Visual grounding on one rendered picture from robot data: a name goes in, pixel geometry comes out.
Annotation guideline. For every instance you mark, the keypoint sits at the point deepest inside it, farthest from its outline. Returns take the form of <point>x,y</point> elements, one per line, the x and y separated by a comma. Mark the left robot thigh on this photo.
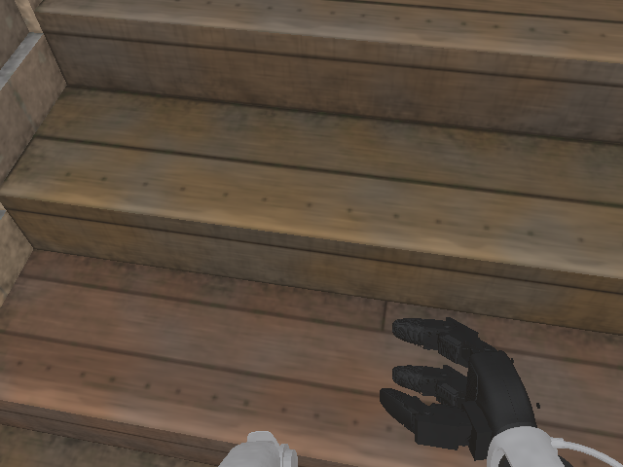
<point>260,454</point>

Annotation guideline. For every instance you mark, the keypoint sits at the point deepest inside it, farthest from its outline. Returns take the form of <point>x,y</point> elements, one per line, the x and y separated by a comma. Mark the right robot hand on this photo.
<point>473,409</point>

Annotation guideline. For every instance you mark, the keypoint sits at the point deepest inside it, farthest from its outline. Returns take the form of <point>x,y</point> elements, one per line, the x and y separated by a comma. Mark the left robot shin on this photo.
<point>262,436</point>

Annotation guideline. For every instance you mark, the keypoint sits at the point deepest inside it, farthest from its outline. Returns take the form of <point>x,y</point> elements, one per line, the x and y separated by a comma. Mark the right robot forearm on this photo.
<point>523,446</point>

